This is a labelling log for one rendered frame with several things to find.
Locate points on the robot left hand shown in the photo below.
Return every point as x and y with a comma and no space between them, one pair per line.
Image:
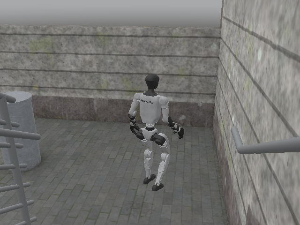
132,127

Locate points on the robot left forearm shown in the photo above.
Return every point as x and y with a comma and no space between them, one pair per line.
132,120

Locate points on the humanoid robot head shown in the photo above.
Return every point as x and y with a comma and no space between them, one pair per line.
152,83

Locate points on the robot right upper arm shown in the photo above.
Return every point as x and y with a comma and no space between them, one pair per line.
165,108

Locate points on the robot right forearm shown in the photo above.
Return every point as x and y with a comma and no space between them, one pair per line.
173,125

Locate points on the robot left upper arm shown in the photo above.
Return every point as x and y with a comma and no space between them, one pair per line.
134,104

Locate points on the robot right foot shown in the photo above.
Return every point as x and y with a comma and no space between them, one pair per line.
156,188

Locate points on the robot right hand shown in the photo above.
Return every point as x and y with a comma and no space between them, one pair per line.
181,133

